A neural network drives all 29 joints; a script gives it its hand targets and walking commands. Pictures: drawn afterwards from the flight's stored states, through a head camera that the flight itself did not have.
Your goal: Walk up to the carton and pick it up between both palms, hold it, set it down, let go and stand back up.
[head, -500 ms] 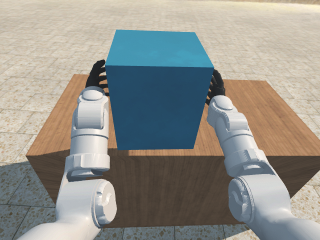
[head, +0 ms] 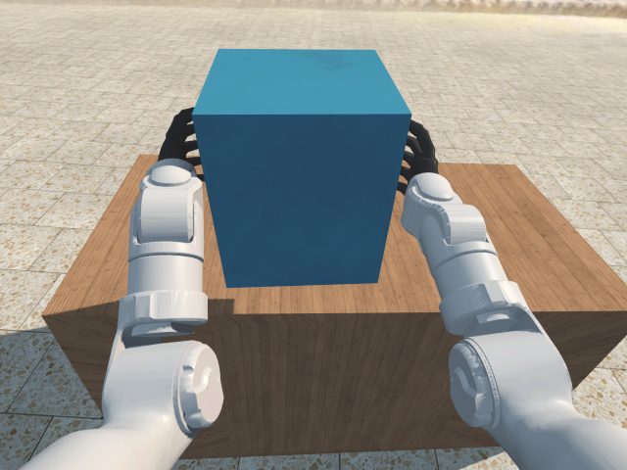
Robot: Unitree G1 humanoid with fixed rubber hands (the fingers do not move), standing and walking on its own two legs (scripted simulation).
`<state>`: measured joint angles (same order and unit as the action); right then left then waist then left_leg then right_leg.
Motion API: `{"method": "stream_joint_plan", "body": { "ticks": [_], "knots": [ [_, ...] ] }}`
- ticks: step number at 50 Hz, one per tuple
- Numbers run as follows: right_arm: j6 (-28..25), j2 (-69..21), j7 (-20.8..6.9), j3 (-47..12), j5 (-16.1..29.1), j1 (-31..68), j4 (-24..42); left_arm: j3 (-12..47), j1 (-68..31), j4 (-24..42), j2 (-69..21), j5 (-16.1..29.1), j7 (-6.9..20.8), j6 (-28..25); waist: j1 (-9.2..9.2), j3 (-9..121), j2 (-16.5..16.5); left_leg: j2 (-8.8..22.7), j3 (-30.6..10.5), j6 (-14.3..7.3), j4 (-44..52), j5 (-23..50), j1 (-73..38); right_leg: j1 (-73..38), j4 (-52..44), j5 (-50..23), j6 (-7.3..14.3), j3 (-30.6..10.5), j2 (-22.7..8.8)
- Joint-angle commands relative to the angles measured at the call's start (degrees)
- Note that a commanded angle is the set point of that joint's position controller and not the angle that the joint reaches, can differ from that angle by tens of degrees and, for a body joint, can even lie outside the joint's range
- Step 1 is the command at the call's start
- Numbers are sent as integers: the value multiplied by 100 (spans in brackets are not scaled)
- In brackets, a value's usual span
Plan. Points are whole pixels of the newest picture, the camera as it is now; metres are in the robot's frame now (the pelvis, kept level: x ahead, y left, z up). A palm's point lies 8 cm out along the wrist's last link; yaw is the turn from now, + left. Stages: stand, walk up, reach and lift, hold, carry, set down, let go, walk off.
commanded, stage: reach and lift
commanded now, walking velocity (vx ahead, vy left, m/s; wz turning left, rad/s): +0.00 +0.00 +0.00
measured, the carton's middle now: (300, 169) +0.44 -0.01 +0.21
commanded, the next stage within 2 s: hold in 0.30 s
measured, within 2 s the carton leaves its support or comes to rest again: neither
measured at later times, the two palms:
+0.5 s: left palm (172, 168) +0.38 +0.14 +0.25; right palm (422, 175) +0.37 -0.16 +0.24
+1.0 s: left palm (155, 151) +0.36 +0.15 +0.28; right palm (426, 156) +0.35 -0.15 +0.28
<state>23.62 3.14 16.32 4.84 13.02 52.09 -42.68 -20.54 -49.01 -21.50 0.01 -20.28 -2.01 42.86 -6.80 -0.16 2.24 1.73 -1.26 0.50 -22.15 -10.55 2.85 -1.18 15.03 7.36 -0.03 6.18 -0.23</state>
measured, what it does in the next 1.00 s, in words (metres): stands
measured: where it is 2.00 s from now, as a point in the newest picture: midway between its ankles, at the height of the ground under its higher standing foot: outside the picture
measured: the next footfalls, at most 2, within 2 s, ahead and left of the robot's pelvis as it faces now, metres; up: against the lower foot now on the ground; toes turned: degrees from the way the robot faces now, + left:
none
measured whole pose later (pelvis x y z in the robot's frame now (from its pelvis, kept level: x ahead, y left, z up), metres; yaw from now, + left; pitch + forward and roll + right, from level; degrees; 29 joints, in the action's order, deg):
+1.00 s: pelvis -0.01 -0.01 +0.00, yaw +0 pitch -9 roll -1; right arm 33.2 3.2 18.6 4.7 13.8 58.6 -42.6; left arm -24.7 -53.7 -20.5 0.8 -23.0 0.1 50.3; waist -5.1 2.5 1.5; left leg 1.6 -1.5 1.1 -20.6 -8.7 2.5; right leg 0.3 17.0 7.4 0.7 4.5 0.2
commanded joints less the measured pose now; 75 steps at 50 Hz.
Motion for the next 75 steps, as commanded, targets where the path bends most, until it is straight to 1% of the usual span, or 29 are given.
{"method": "stream_joint_plan", "body": {
  "ticks": [1, 9, 15, 16, 18, 21, 22, 24, 26, 29, 32, 36, 39, 41, 43, 46, 52, 54, 55, 56, 61, 65, 67, 71, 73, 75],
  "knots": [
    [-441, -3248, -898, -1689, 762, 5424, 2397, 2408, -4505, 772, -3276, 1221, 1096, -422, -75, 3109, -475, -446, 99, 221, 112, 1716, -747, -654, -8, -1128, -290, -116, 463],
    [-235, -3186, -877, -1685, 909, 5460, 2373, 2440, -4641, 832, -3288, 1328, 1066, -337, -101, 3134, -521, -416, 70, 288, 112, 1709, -713, -601, -5, -1074, -266, -146, 500],
    [-108, -3164, -872, -1700, 1038, 5520, 2318, 2405, -4749, 850, -3273, 1370, 1042, -281, -66, 3177, -553, -408, 54, 317, 93, 1782, -680, -612, 6, -1103, -255, -174, 527],
    [-23, -3238, -865, -1613, 948, 5059, 2025, 2340, -4422, 822, -3373, 1136, 1016, -214, -30, 2895, -701, -397, 152, 301, 205, 1803, -675, -632, 54, -1025, -179, -172, 519],
    [16, -3249, -853, -1705, 1049, 4906, 2183, 2333, -4261, 1100, -3370, 1104, 1036, -119, -5, 2972, -656, -393, 161, 320, 167, 2064, -722, -807, 81, -1220, -181, -175, 529],
    [49, -3261, -788, -1990, 1318, 5004, 2720, 2583, -4188, 1588, -3426, 1234, 1031, -16, -21, 3285, -702, -406, 129, 402, -5, 2660, -920, -945, 166, -1681, -193, -168, 578],
    [66, -3261, -763, -2073, 1376, 5045, 2876, 2670, -4199, 1742, -3454, 1275, 1023, 16, -15, 3294, -732, -405, 120, 424, -41, 2772, -933, -946, 163, -1725, -187, -169, 589],
    [124, -3294, -720, -2166, 1397, 5030, 3048, 2736, -4216, 1923, -3426, 1298, 1017, 69, -10, 3238, -669, -415, 129, 412, -53, 2791, -905, -954, 169, -1761, -200, -181, 595],
    [197, -3315, -693, -2192, 1335, 5026, 3088, 2709, -4206, 1900, -3360, 1282, 1033, 134, 0, 3094, -519, -418, 149, 347, 29, 2456, -778, -912, 145, -1564, -213, -194, 586],
    [282, -3388, -687, -2193, 1273, 5110, 3122, 2710, -4326, 1909, -3329, 1299, 1050, 197, 31, 2934, -427, -424, 189, 246, 173, 1902, -516, -916, 116, -1220, -230, -235, 541],
    [332, -3501, -703, -2123, 1193, 5373, 3093, 2652, -4599, 1764, -3332, 1332, 1050, 214, 103, 2876, -323, -416, 198, 145, 302, 1442, -299, -842, 112, -895, -242, -253, 513],
    [413, -3633, -731, -2002, 1092, 5549, 2831, 2490, -4832, 1418, -3298, 1326, 1067, 213, 160, 2816, -265, -416, 240, 28, 453, 820, -6, -807, 89, -464, -257, -335, 448],
    [477, -3631, -749, -1842, 1014, 5629, 2454, 2231, -4943, 1060, -3197, 1230, 1109, 234, 210, 2643, -230, -420, 270, -53, 584, 362, 230, -832, 57, -106, -269, -382, 396],
    [500, -3623, -759, -1704, 960, 5629, 2200, 2065, -4998, 903, -3143, 1137, 1164, 250, 226, 2596, -260, -422, 292, -88, 658, 153, 360, -875, 39, 50, -278, -399, 361],
    [521, -3597, -757, -1620, 952, 5620, 2076, 1956, -5042, 791, -3085, 1098, 1210, 260, 213, 2613, -302, -422, 297, -80, 676, 142, 393, -966, 51, 29, -280, -401, 351],
    [537, -3511, -748, -1522, 953, 5618, 1963, 1791, -5020, 646, -2999, 1036, 1295, 262, 169, 2659, -285, -436, 319, -50, 687, 178, 404, -1089, 56, -37, -295, -408, 349],
    [488, -3345, -720, -1309, 922, 5639, 1977, 1702, -5042, 554, -2978, 973, 1439, 259, 59, 2647, -484, -427, 294, 61, 654, 390, 353, -1104, 77, -151, -271, -331, 372],
    [470, -3290, -713, -1314, 964, 5600, 2050, 1786, -5038, 670, -3037, 1005, 1459, 254, 12, 2698, -583, -416, 269, 139, 597, 642, 250, -1139, 93, -328, -250, -300, 405],
    [461, -3277, -704, -1350, 993, 5626, 2167, 1808, -4989, 716, -3052, 1020, 1464, 260, -8, 2764, -580, -422, 267, 157, 544, 816, 163, -1141, 112, -459, -244, -290, 420],
    [447, -3263, -692, -1389, 1020, 5607, 2270, 1899, -4962, 818, -3087, 1053, 1466, 260, -37, 2841, -645, -430, 267, 198, 486, 983, 102, -1175, 134, -561, -238, -276, 441],
    [467, -3140, -667, -1484, 1122, 5508, 2446, 2043, -4825, 1009, -3169, 1085, 1462, 303, -111, 2727, -693, -399, 195, 298, 411, 1267, -90, -1065, 114, -617, -193, -225, 493],
    [480, -3132, -636, -1668, 1230, 5403, 2762, 2210, -4659, 1311, -3210, 1108, 1454, 366, -119, 2868, -734, -410, 178, 375, 257, 1759, -318, -1117, 155, -967, -189, -198, 519],
    [501, -3134, -613, -1743, 1280, 5402, 2901, 2289, -4637, 1431, -3239, 1135, 1447, 379, -121, 2886, -731, -409, 169, 385, 221, 1866, -381, -1099, 147, -1024, -183, -201, 530],
    [570, -3176, -622, -1841, 1292, 5286, 2887, 2230, -4535, 1468, -3161, 1070, 1422, 423, -45, 2668, -621, -426, 182, 332, 289, 1713, -316, -1056, 111, -930, -201, -217, 513],
    [575, -3198, -644, -1871, 1288, 5350, 2907, 2172, -4544, 1433, -3136, 1044, 1417, 433, 36, 2640, -533, -419, 187, 294, 339, 1572, -241, -1031, 108, -832, -205, -211, 514],
    [575, -3234, -657, -1902, 1264, 5349, 2915, 2188, -4549, 1449, -3136, 1045, 1414, 431, 57, 2722, -497, -416, 204, 265, 349, 1549, -244, -1045, 108, -858, -205, -232, 510]
  ]
}}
